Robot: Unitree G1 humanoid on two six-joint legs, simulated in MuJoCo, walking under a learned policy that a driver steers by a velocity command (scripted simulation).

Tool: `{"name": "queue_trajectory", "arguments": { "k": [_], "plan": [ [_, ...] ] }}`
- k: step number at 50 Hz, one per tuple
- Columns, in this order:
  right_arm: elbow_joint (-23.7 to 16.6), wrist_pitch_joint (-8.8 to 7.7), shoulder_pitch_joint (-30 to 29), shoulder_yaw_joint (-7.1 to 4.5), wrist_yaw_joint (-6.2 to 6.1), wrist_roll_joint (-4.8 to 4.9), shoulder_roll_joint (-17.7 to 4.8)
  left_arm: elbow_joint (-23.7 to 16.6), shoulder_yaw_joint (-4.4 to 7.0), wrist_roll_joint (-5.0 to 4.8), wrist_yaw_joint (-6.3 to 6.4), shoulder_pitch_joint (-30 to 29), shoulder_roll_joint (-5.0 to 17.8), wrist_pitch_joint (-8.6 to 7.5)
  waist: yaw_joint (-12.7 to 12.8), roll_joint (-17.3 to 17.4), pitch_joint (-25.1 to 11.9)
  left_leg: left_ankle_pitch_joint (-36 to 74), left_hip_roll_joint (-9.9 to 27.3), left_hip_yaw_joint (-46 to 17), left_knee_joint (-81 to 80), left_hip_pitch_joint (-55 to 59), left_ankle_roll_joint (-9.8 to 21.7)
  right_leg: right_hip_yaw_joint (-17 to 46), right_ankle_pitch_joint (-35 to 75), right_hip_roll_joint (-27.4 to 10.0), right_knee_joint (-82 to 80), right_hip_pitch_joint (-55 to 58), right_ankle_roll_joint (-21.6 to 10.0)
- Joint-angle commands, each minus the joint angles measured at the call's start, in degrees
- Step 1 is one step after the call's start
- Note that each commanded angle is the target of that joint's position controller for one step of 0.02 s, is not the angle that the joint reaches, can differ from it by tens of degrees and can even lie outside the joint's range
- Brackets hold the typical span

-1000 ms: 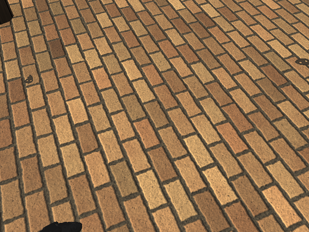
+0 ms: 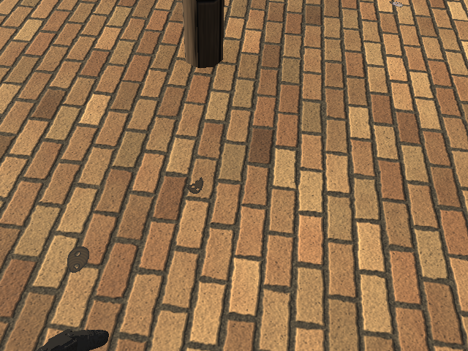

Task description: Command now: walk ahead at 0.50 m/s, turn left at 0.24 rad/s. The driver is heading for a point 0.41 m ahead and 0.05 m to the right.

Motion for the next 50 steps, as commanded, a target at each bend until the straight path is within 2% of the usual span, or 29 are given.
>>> {"name": "queue_trajectory", "arguments": {
  "k": [1, 3, 4, 5, 6, 7, 9, 10, 12, 16, 19, 23, 25, 27, 28, 29, 30, 31, 32, 33, 35, 37, 39, 41, 42, 43, 44, 46, 50],
  "plan": [
    [-1.2, 0.09, 2.8, -2.23, -0.51, -0.08, -9.0, -5.2, 1.56, -0.18, -0.53, -4.8, 6.8, -1.70, 0.7, 9.4, 1.0, 21.6, 17.4, -10.4, -1.2, 1.6, 7.7, -0.9, -5.1, 0.7, -1.9, 2.1, -2.4],
    [-1.7, 0.53, 1.0, -1.86, -0.56, -0.19, -8.3, -2.7, 2.86, 0.16, -0.30, 4.2, 9.1, -2.09, 5.6, 9.3, -3.9, 36.7, 14.1, -7.8, 8.4, 1.9, 5.6, -3.1, -5.6, 2.7, -4.6, 14.5, -5.3],
    [-2.9, 0.52, 0.1, -0.96, -0.44, -0.74, -6.6, -1.2, 3.59, 0.86, -0.06, 13.4, 11.5, -2.19, 9.7, 6.8, -11.7, 33.1, 11.1, -5.3, 21.4, -4.8, 3.8, 2.9, -3.7, -3.5, -2.0, 29.4, -8.9],
    [-3.1, -0.23, 7.6, 0.16, -0.33, 0.05, -2.9, 0.6, 5.05, 1.38, 0.03, 21.8, 16.3, -1.67, 9.0, -7.1, -20.7, 12.6, 2.6, 0.4, 43.0, -25.3, -1.2, 25.3, -12.1, -15.9, -3.7, 51.7, -17.8],
    [-2.9, -0.93, 8.1, 0.42, -0.26, 0.69, -4.0, 2.2, 4.22, -0.20, -0.67, 23.6, 12.8, -1.31, 9.4, -13.6, -20.8, -14.9, 0.7, -2.2, 51.6, -36.6, -1.7, 41.0, -24.8, -19.9, -12.4, 54.9, -19.9],
    [-3.5, -1.17, 2.6, -0.62, -0.08, 1.40, -8.4, 1.5, 3.02, -1.05, -0.60, 20.1, 8.9, -1.05, 10.0, -7.0, -11.4, -11.6, 4.2, -3.2, 55.8, -42.1, -1.1, 35.5, -31.9, -18.4, -13.5, 48.2, -17.0],
    [-5.3, -1.31, -4.7, -0.62, -0.01, -0.07, -8.0, 0.1, 1.74, 0.03, -0.39, 12.9, 6.1, -0.16, 7.5, 0.4, -1.9, -2.8, 9.2, 1.2, 50.4, -40.3, -0.8, 22.6, -24.2, -13.6, -16.6, 32.6, -14.0],
    [-5.4, -1.14, -4.3, -0.85, 0.03, -0.41, -7.4, -0.1, 1.36, 0.66, -0.35, 11.6, 5.5, -0.30, 5.8, -1.2, -1.0, -0.2, 11.1, 1.3, 47.2, -37.4, -0.9, 19.6, -19.3, -12.3, -17.8, 28.3, -13.7],
    [-4.7, -0.63, -2.3, -0.59, 0.07, -0.28, -5.4, 0.5, 1.24, 0.54, -0.35, 11.6, 5.5, -0.59, 4.4, -2.6, -1.4, 1.7, 12.3, 2.4, 43.6, -33.8, -1.5, 14.6, -12.6, -10.1, -19.9, 24.7, -13.8],
    [-6.4, -0.55, -7.3, 0.18, -0.26, -1.07, -3.7, 1.9, 1.85, 0.30, 0.48, 13.0, 8.5, -0.46, 4.7, -0.7, 0.0, 9.7, 12.7, 4.7, 31.2, -35.0, -4.1, 6.2, 9.8, -9.2, -20.5, 23.8, -14.4],
    [-6.9, -1.10, -11.4, 0.87, 0.25, -1.12, -1.8, 3.1, 1.59, -0.20, 1.12, 15.5, 8.5, 0.43, 6.3, -1.4, -1.7, 20.7, 9.5, 7.6, 19.0, -28.2, -4.1, -1.2, 21.9, -5.2, -17.9, 23.5, -11.0],
    [-8.2, -1.27, -16.4, 0.80, 1.30, -0.86, -2.4, 5.2, 1.26, -0.49, 1.60, 18.7, 8.7, 1.89, 8.0, -2.2, -2.2, 24.6, 7.2, 7.2, 11.1, -25.7, -3.1, -0.1, 18.9, -6.8, -14.4, 28.8, -10.2],
    [-8.4, -1.62, -16.1, 0.34, 1.81, -1.22, -4.0, 5.4, 1.38, -0.57, 1.77, 17.8, 9.3, 2.61, 6.8, -2.7, -2.7, 21.1, 6.6, 6.6, 8.5, -24.0, -1.7, 1.7, 18.8, -8.2, -10.4, 31.4, -9.5],
    [-6.0, -2.01, -9.1, -0.63, 1.60, -2.09, -6.4, 5.3, 1.28, -0.68, 1.92, 16.4, 9.1, 3.00, 2.9, -1.2, -5.9, 28.6, 5.6, 7.5, 2.2, -13.5, 0.6, 1.0, 20.5, -5.5, -1.5, 31.1, -7.0],
    [-5.3, -2.09, -4.4, -1.40, 1.08, -2.89, -10.1, 4.4, 0.59, 0.49, 1.90, 17.4, 7.5, 2.56, 1.9, 2.9, -11.9, 52.1, 12.5, 1.8, 6.4, -0.9, 3.7, -0.8, 11.3, -2.4, 7.8, 25.1, -4.5],
    [-5.1, -1.21, -2.4, -1.10, 0.65, -3.93, -10.8, 5.6, -1.21, 1.17, 1.41, 25.8, 2.2, 1.95, 4.3, 13.4, -20.1, 69.4, 25.9, -11.3, 11.1, 17.0, 13.9, -1.7, -17.6, 2.5, 23.4, 10.4, -0.6],
    [-4.3, -0.26, -0.9, 0.15, 0.80, -2.47, -5.6, 6.9, -1.25, 0.24, 0.99, 26.5, 3.6, 2.33, 2.7, 15.2, -25.4, 65.7, 29.0, -16.9, 9.3, 18.0, 17.4, 1.6, -43.7, 3.4, 30.9, 7.1, 1.0],
    [-4.2, 0.40, -3.1, 0.74, 1.15, -1.40, -4.5, 6.2, -0.08, -0.77, 0.83, 22.8, 7.7, 3.11, 2.4, 10.9, -20.7, 52.2, 26.0, -14.6, 6.8, 12.3, 15.0, 3.1, -45.1, 1.3, 33.5, 4.6, 1.3],
    [-4.6, 0.78, -7.4, 0.93, 1.19, -1.25, -4.3, 5.3, 0.05, -1.07, 1.33, 19.0, 7.3, 4.18, 3.4, 7.8, -14.8, 40.7, 23.8, -12.3, 4.2, 5.5, 12.3, 1.9, -42.8, -0.1, 32.8, 2.7, 1.7],
    [-4.9, 1.02, -11.4, 1.28, 1.21, -1.69, -4.0, 4.9, 0.15, -0.24, 1.97, 16.3, 6.7, 5.52, 4.3, 5.4, -8.9, 30.6, 21.6, -9.5, -0.1, -4.3, 10.4, 1.1, -40.6, -1.1, 29.4, 4.3, 2.1],
    [-5.2, 1.68, -17.5, 0.40, 0.92, -2.37, -6.3, 5.5, -0.20, -0.02, 2.97, 19.2, 4.9, 7.40, 7.7, 12.0, -6.1, 19.0, 19.0, -6.0, -3.9, -16.4, 9.3, -0.5, -34.1, -1.7, 19.4, 13.2, 3.3],
    [-4.3, 2.19, -17.3, 0.51, 0.55, -2.68, -5.4, 7.3, -0.26, 0.47, 3.16, 20.9, 3.8, 7.42, 8.2, 11.2, -7.8, 14.8, 16.1, -1.7, -3.9, -18.9, 7.8, -2.7, -24.8, -0.2, 12.9, 19.8, 2.7],
    [-3.4, 2.32, -17.6, 0.85, 0.34, -1.77, -4.3, 8.2, -0.26, 1.12, 2.84, 21.3, 3.1, 7.29, 8.8, 9.7, -8.4, 4.8, 14.8, 0.3, -3.3, -21.3, 5.7, -4.0, -13.9, 0.6, 4.9, 26.1, 1.3],
    [-1.2, 2.41, -14.7, 1.53, 0.29, -1.80, -2.4, 6.5, -0.15, 2.56, 2.81, 18.0, 4.6, 7.37, 7.5, 7.4, -4.4, -11.1, 11.7, 1.4, -2.8, -23.6, 0.4, -1.2, -13.4, -1.5, -1.5, 26.0, -1.0],
    [-0.7, 2.48, -13.4, 1.40, 0.35, -2.15, -2.9, 5.2, 0.29, 2.07, 3.28, 15.9, 7.6, 7.39, 5.5, 3.5, -1.0, -12.2, 9.1, 2.9, -0.7, -22.3, -1.8, 1.8, -20.6, -4.5, -5.2, 21.0, -2.7],
    [-0.6, 2.60, -12.7, 1.35, -0.03, -1.91, -2.2, 5.9, 0.66, 1.37, 3.34, 13.4, 8.5, 7.17, 3.7, -3.3, 1.3, -5.4, 6.7, 5.9, 1.6, -15.7, -3.2, 2.3, -33.3, -3.9, -7.9, 11.4, -3.8],
    [0.0, 2.61, -13.3, 1.17, -0.44, -1.91, -3.1, 5.7, 0.18, 1.41, 3.30, 11.9, 6.4, 6.54, 3.9, -4.2, 2.5, -0.7, 6.7, 6.1, 4.2, -11.4, -3.5, 2.3, -35.6, -3.1, -10.1, 7.6, -3.0],
    [1.4, 2.71, -12.2, 0.92, -0.92, -1.71, -3.2, 6.3, -0.31, 1.35, 3.16, 11.5, 4.7, 5.25, 3.6, -3.8, 1.9, 5.0, 7.2, 5.9, 5.6, -9.1, -2.4, 1.5, -29.7, -2.6, -10.0, 8.6, -1.3],
    [3.8, 2.43, -11.2, 0.82, -0.77, -1.51, -2.9, 8.1, -0.28, 0.56, 3.05, 14.3, 5.0, 4.19, 4.8, 0.1, -1.2, 14.3, 7.6, 5.8, 6.6, -8.5, -2.0, 0.3, -17.9, -1.8, -6.4, 15.2, -1.3]
  ]
}}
